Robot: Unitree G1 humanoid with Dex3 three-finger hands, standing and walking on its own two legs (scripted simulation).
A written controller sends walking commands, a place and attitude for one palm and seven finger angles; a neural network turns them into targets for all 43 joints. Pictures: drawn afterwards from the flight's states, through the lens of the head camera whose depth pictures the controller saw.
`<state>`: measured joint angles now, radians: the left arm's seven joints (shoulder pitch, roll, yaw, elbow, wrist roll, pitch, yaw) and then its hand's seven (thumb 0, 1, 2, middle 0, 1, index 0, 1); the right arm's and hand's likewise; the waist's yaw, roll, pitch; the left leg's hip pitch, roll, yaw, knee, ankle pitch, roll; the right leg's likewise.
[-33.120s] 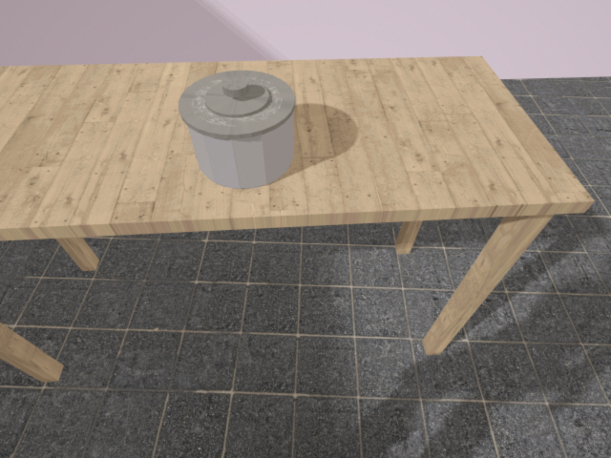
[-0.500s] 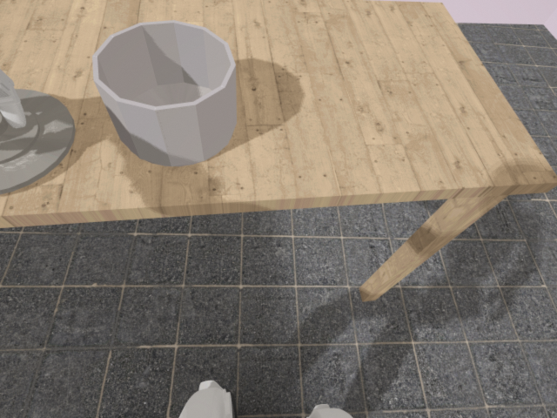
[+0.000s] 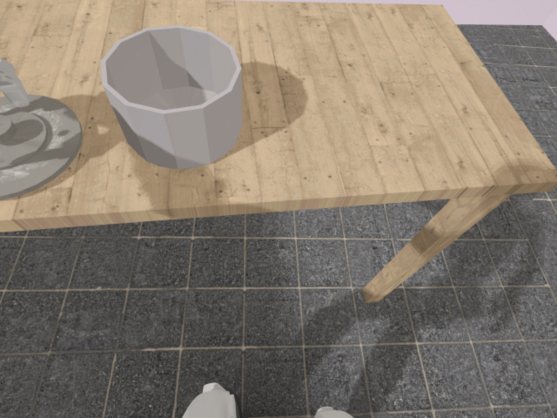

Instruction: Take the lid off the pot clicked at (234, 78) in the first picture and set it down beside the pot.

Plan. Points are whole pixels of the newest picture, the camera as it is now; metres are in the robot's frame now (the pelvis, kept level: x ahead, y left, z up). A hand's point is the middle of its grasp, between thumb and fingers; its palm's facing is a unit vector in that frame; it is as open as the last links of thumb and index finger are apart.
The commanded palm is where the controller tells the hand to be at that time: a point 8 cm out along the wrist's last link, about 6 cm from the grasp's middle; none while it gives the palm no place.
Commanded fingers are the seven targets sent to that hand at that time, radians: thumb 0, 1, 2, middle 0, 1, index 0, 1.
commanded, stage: open the fingers wide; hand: left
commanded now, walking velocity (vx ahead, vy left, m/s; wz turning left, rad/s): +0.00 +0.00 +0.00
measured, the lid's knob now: out of the picture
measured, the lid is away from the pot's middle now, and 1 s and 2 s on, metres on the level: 0.24 0.24 0.24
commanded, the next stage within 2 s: raise the empty hand in 0.08 s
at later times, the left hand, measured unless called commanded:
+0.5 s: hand out of the picture +0.46 +0.36 +0.16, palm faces -0.37 -0.12 -0.92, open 11.0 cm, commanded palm +0.50 +0.34 +0.22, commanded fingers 0.00 -0.07 0.77 -0.40 -0.76 -0.40 -0.76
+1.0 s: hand out of the picture +0.47 +0.36 +0.20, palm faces -0.33 -0.13 -0.93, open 11.0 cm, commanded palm +0.50 +0.35 +0.27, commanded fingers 0.00 -0.07 0.77 -0.40 -0.76 -0.40 -0.76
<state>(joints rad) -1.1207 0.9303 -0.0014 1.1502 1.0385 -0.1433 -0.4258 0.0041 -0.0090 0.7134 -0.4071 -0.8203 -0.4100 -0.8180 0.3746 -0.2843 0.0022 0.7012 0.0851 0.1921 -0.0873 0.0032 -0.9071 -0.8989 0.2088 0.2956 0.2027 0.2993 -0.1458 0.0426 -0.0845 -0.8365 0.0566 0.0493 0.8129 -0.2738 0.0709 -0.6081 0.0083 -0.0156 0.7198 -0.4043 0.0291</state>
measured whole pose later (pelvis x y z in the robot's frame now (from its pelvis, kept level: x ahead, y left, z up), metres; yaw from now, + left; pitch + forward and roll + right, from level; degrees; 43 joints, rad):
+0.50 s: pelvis +0.00 +0.01 +0.00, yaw +0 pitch +15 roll -5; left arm -1.19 0.92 -0.06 1.17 1.03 -0.10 -0.45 0.00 -0.06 0.77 -0.42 -0.76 -0.42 -0.76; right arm 0.37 -0.29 0.00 0.70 0.09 0.17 -0.09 0.00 -0.91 -0.90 0.21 0.30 0.20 0.30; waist -0.14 0.04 -0.09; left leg -0.80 0.04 0.05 0.78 -0.26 0.08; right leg -0.57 0.00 -0.01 0.69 -0.39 0.02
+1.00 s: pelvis +0.00 +0.02 +0.01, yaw +1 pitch +13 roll -5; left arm -1.29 0.92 -0.11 1.19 1.03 -0.06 -0.50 0.00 -0.06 0.77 -0.42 -0.76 -0.42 -0.76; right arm 0.38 -0.30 0.01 0.71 0.09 0.14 -0.09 0.00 -0.91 -0.90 0.21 0.30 0.20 0.30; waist -0.14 0.03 -0.09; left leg -0.73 0.03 0.06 0.73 -0.24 0.09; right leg -0.50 -0.01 0.00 0.63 -0.37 0.02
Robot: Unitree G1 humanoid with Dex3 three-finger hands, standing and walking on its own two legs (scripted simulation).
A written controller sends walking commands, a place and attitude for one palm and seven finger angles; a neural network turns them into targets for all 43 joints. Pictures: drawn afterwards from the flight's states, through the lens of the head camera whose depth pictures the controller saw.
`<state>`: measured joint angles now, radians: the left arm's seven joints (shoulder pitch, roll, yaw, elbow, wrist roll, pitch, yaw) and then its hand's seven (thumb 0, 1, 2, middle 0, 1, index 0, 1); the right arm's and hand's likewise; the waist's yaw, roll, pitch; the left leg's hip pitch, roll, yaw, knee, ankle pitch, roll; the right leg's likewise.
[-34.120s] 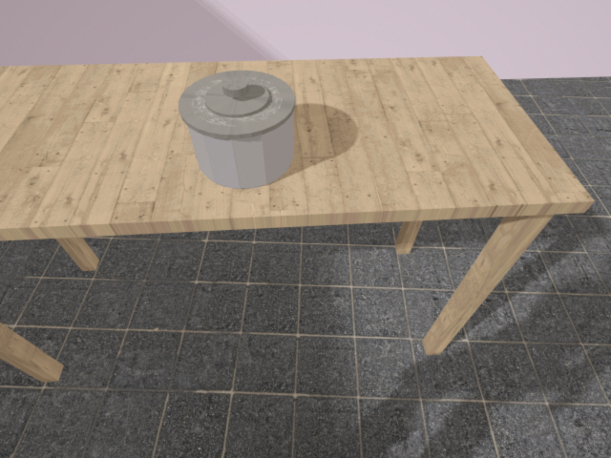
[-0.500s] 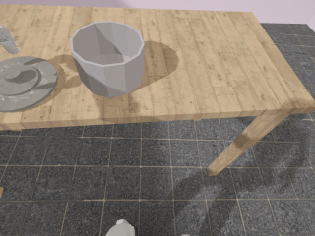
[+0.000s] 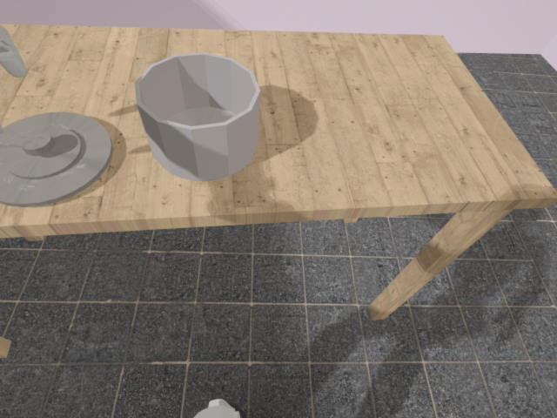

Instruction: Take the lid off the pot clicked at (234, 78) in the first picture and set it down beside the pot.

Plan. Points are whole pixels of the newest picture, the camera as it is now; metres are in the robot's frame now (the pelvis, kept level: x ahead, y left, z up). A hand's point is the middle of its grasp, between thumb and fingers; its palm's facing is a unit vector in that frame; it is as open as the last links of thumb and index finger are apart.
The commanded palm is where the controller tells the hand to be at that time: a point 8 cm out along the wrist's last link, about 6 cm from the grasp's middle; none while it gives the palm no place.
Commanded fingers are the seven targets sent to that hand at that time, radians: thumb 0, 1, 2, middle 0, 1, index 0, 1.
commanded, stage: raise the empty hand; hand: left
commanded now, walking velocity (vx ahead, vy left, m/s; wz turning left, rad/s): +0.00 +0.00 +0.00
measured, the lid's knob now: (37, 142) +0.50 +0.34 +0.08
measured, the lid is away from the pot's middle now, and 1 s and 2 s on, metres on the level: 0.24 0.24 0.24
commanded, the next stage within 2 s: draw the hand back to the body in 0.48 s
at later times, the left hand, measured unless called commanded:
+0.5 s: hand out of the picture +0.48 +0.34 +0.24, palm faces -0.28 -0.13 -0.95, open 11.0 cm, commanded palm +0.51 +0.33 +0.30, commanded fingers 0.00 -0.07 0.77 -0.40 -0.76 -0.40 -0.76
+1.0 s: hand out of the picture +0.45 +0.33 +0.23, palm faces -0.24 -0.09 -0.97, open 11.0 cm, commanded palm +0.43 +0.32 +0.29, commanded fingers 0.00 -0.07 0.77 -0.40 -0.76 -0.40 -0.76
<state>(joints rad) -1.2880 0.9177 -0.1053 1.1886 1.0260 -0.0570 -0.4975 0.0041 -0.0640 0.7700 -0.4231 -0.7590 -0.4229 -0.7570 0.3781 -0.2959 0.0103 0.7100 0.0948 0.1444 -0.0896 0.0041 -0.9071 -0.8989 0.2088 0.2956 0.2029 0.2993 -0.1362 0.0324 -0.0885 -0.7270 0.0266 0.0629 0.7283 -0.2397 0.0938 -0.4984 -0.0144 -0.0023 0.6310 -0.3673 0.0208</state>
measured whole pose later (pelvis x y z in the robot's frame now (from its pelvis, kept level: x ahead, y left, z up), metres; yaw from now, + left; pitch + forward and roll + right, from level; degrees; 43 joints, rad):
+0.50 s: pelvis +0.01 +0.00 +0.01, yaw +1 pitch +13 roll -4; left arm -1.40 0.91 -0.16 1.20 1.04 0.03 -0.53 0.00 -0.06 0.77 -0.42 -0.76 -0.42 -0.76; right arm 0.38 -0.29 0.01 0.71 0.10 0.14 -0.07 0.00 -0.91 -0.90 0.21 0.30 0.20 0.30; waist -0.13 0.04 -0.09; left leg -0.67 0.01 0.06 0.67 -0.23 0.09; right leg -0.44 -0.02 0.00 0.57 -0.35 0.01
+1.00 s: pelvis +0.01 -0.02 +0.01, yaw +1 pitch +10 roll -3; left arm -1.10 0.91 -0.02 0.93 0.99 0.01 -0.52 0.00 -0.06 0.77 -0.42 -0.76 -0.42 -0.76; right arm 0.32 -0.29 -0.01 0.63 0.11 0.23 -0.04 0.01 -0.91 -0.90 0.21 0.30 0.20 0.30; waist -0.10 0.04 -0.06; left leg -0.60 0.01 0.05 0.63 -0.21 0.07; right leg -0.38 -0.02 -0.01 0.56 -0.35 0.03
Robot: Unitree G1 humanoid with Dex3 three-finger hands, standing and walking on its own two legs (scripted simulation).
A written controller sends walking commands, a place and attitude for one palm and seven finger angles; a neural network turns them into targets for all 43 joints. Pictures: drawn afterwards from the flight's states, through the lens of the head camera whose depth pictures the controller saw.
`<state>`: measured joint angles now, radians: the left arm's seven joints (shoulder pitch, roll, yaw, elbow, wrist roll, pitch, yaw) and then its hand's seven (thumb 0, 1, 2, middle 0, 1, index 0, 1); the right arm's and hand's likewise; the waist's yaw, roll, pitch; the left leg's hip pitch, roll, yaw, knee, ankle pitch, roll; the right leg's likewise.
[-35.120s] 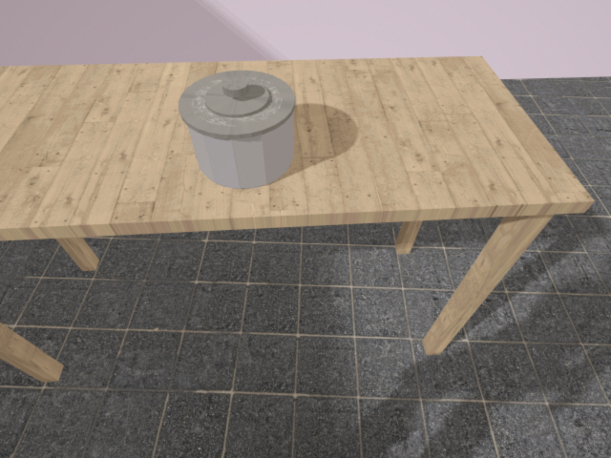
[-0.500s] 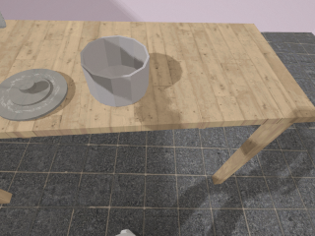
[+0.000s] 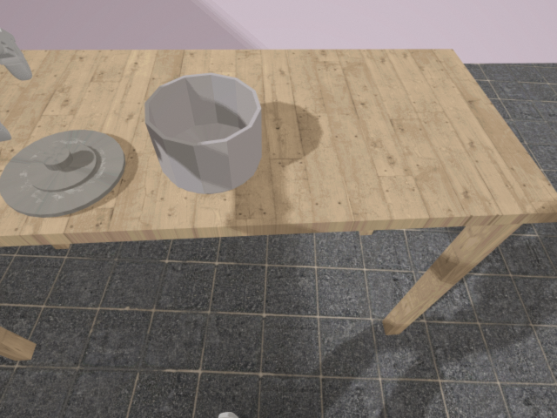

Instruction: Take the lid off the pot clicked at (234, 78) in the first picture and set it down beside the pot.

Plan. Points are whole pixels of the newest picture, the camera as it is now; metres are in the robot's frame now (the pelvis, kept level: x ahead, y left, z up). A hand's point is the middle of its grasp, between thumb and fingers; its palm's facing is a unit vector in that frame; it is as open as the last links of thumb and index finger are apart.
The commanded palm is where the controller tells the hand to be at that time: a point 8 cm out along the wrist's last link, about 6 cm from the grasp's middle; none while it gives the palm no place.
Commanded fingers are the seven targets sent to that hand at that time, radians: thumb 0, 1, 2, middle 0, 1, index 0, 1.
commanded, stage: draw the hand back to the body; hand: left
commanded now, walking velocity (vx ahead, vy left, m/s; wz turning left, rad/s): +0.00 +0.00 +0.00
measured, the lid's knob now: (57, 158) +0.50 +0.34 +0.07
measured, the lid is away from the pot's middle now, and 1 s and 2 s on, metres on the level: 0.24 0.24 0.24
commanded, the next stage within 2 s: step back with the hand held close in 1.84 s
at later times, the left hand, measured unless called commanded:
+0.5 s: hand (16, 82) +0.40 +0.25 +0.27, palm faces +0.50 -0.83 -0.23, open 10.3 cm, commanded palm +0.34 +0.29 +0.27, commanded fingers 0.00 0.34 0.83 -0.32 -0.56 -0.32 -0.56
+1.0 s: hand (42, 139) +0.33 +0.21 +0.26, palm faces +0.52 -0.81 -0.26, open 8.0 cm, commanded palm +0.28 +0.24 +0.26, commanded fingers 0.00 0.90 0.90 -0.20 -0.30 -0.20 -0.30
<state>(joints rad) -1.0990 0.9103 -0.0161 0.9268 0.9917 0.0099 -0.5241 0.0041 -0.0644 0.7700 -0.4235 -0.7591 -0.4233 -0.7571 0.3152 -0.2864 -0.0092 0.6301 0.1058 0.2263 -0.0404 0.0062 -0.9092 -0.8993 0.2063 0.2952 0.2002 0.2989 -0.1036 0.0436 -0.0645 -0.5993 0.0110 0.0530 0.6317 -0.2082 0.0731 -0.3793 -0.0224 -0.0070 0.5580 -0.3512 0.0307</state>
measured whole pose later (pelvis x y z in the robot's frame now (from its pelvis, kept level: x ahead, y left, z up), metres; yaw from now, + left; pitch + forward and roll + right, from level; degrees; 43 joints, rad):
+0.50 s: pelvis +0.01 -0.05 +0.02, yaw -2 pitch +0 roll -1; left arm -0.51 0.58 0.41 0.42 -0.03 -0.07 0.08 0.00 0.11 0.79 -0.38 -0.67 -0.38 -0.67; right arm 0.24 -0.27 0.03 0.63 0.05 0.02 -0.07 0.01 -0.91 -0.90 0.21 0.30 0.20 0.30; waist -0.02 0.03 0.00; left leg -0.27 0.06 0.07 0.44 -0.16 0.00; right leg -0.07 0.03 0.02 0.36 -0.29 -0.01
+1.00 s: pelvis +0.04 -0.08 +0.02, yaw -1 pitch -2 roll +1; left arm -0.13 0.45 0.43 -0.01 -0.10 -0.07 0.08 0.01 0.71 0.87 -0.25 -0.39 -0.25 -0.39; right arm 0.15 -0.26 0.00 0.68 0.03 -0.03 -0.06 0.01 -0.91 -0.90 0.20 0.30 0.20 0.30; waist 0.04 0.06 0.00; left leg -0.17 0.07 0.06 0.39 -0.17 -0.02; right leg 0.03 0.04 0.01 0.33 -0.31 -0.05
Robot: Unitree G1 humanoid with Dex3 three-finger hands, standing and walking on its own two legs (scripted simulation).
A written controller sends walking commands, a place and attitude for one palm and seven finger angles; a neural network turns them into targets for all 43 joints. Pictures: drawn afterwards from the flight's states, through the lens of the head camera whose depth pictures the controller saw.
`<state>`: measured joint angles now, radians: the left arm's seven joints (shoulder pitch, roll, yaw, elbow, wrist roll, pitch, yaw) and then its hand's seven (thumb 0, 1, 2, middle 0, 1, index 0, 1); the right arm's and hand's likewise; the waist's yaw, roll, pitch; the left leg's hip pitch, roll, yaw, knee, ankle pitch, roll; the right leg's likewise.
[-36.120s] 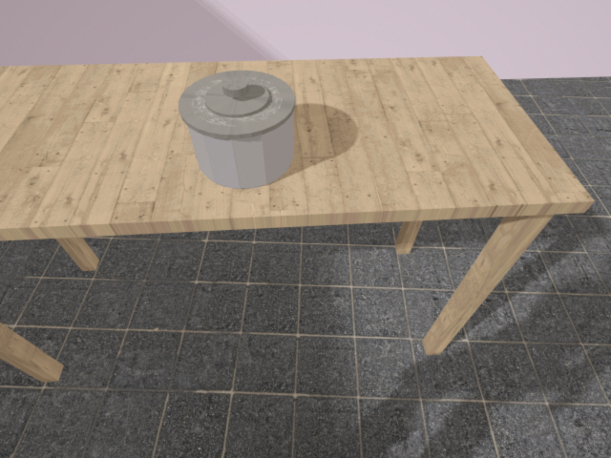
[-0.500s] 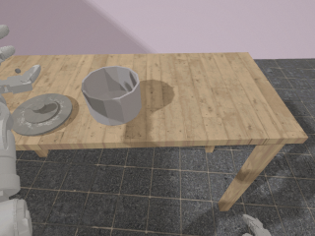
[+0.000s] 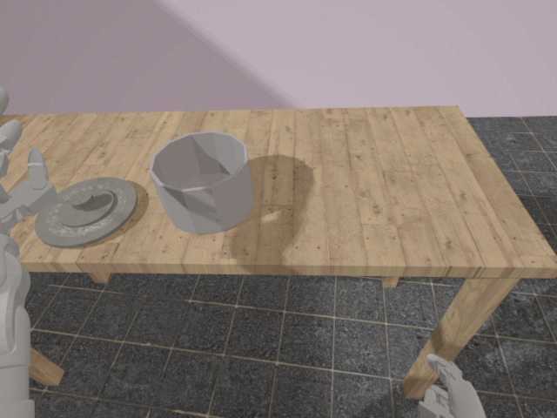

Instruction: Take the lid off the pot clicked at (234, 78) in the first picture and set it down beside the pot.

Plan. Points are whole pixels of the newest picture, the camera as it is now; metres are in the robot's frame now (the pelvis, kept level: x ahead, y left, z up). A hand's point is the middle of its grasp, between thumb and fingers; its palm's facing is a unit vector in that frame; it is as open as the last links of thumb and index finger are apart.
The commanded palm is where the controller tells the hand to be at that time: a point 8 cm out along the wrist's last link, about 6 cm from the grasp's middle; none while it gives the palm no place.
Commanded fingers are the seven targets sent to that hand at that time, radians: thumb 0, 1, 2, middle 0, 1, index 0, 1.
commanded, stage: draw the hand back to the body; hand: left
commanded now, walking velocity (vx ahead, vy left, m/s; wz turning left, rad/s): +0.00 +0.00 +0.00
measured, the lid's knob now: (81, 200) +0.46 +0.43 +0.05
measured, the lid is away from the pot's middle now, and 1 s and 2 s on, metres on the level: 0.24 0.24 0.24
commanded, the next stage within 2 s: step back with the hand held close in 0.84 s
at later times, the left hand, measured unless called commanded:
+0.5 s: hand (14, 254) +0.20 +0.27 +0.23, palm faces +0.47 -0.82 -0.32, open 7.4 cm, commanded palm +0.14 +0.31 +0.23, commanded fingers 0.00 0.90 0.90 -0.20 -0.30 -0.20 -0.30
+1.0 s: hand out of the picture +0.13 +0.28 +0.23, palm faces +0.47 -0.81 -0.35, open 7.4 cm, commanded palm +0.08 +0.32 +0.23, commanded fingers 0.00 0.90 0.90 -0.20 -0.30 -0.20 -0.30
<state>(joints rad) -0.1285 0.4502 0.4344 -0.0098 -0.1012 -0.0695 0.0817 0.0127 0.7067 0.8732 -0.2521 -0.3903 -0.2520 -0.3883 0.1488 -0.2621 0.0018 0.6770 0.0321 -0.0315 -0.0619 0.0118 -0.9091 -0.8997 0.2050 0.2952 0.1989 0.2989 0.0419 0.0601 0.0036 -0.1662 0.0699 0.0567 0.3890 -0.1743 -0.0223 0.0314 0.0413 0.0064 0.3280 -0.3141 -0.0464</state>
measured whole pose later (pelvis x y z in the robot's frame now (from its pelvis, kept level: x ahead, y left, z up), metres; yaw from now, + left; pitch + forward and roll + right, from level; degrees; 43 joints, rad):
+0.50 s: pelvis -0.01 +0.02 +0.00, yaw +0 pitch -5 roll +0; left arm 0.24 0.38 0.40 -0.41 -0.12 -0.10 0.07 0.02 0.89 0.90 -0.21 -0.30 -0.21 -0.30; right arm 0.14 -0.22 0.01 0.68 0.00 -0.06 -0.06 0.01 -0.91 -0.90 0.21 0.30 0.20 0.30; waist 0.07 0.06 0.02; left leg -0.13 0.05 0.06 0.36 -0.15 -0.02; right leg 0.07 0.02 0.01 0.30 -0.28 -0.03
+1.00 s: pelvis -0.04 +0.04 +0.00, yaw +1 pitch -6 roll -1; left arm 0.40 0.36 0.38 -0.57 -0.10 -0.14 0.07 0.02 0.89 0.90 -0.21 -0.30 -0.21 -0.30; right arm 0.15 -0.21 0.03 0.67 -0.01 -0.11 -0.06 0.01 -0.91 -0.90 0.21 0.30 0.20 0.30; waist 0.08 0.06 0.03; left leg -0.17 0.05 0.04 0.40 -0.13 0.01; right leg 0.06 0.02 -0.01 0.29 -0.24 0.00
